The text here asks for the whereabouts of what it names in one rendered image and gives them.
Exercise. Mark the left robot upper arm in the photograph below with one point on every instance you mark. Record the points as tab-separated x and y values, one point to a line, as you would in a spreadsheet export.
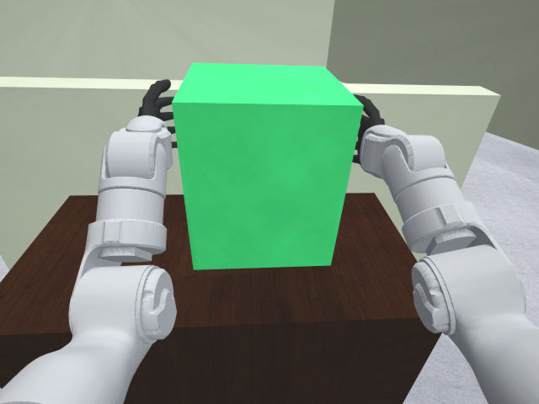
117	313

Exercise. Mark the carton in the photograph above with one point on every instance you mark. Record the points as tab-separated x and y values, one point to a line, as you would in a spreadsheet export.
265	153

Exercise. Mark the robot right forearm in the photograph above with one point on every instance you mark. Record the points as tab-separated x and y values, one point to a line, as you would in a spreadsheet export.
436	217

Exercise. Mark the robot left hand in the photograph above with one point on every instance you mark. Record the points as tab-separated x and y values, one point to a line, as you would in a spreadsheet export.
151	104

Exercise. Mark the robot left forearm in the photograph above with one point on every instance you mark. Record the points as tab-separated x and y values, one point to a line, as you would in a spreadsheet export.
132	189

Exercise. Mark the robot right hand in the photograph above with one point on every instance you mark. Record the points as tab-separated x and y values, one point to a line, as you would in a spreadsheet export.
366	122

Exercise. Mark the right robot upper arm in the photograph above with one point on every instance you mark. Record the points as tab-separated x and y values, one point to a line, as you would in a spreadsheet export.
473	296

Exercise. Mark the pedestal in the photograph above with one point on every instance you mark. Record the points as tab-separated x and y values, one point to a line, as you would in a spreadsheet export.
348	333

